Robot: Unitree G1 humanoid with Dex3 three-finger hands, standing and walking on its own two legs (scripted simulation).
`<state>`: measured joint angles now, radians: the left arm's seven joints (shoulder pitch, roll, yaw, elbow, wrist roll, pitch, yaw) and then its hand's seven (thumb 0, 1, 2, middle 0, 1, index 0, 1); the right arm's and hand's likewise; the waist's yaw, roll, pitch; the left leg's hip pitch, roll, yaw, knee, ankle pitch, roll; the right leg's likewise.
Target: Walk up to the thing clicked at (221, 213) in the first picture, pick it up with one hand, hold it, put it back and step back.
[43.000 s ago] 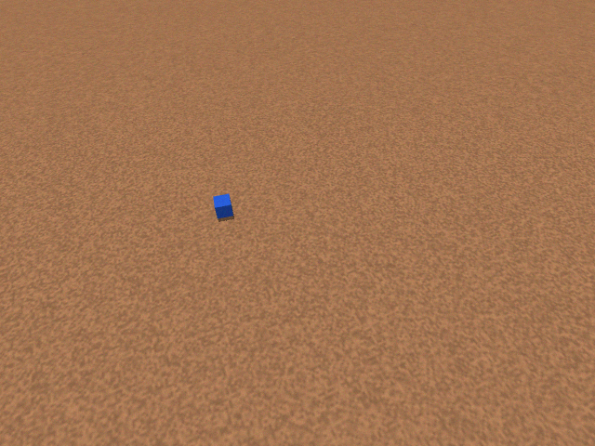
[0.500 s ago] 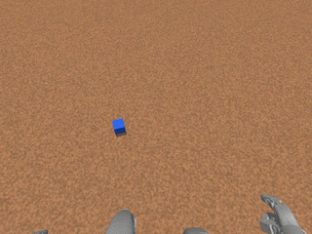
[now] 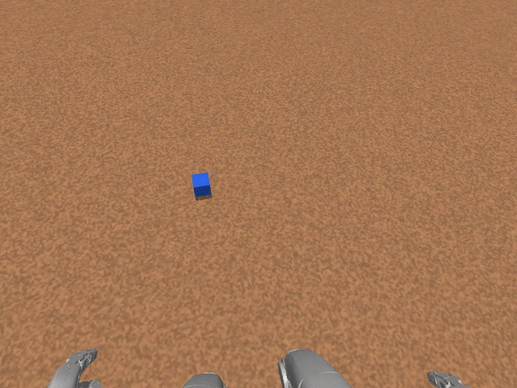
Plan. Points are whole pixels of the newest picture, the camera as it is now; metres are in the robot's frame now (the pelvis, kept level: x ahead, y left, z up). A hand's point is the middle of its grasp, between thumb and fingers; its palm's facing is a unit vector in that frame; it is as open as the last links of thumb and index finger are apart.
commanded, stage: step back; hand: left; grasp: from above
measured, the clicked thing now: (201, 184) +0.97 +0.23 -0.73
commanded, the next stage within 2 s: stand in 1.32 s
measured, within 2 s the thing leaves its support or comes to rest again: neither
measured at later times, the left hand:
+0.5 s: hand out of the picture -0.08 +0.24 -0.13, palm faces +0.06 -0.89 -0.46, open 7.4 cm
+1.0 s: hand out of the picture -0.04 +0.21 -0.14, palm faces +0.08 -0.91 -0.40, open 7.4 cm
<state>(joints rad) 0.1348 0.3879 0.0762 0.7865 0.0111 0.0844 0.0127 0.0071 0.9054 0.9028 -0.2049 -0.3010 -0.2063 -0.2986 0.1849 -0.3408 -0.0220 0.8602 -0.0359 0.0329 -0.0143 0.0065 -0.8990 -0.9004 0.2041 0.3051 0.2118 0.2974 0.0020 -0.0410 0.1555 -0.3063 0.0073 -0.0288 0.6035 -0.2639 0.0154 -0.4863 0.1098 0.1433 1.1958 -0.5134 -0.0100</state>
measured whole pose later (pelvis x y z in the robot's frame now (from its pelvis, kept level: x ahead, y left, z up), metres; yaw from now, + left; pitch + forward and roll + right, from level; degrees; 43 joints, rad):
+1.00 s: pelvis -0.09 -0.06 +0.00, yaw +3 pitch -3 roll +0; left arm 0.21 0.33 0.06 0.97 0.04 -0.06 0.00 0.01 0.90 0.90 -0.21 -0.30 -0.21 -0.30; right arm 0.23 -0.39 -0.05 0.98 -0.02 0.02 0.01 0.01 -0.90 -0.90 0.20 0.30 0.21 0.30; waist 0.02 0.05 0.07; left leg -0.36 -0.03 -0.10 0.93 -0.51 0.01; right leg -0.29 0.00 -0.07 0.60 -0.28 -0.05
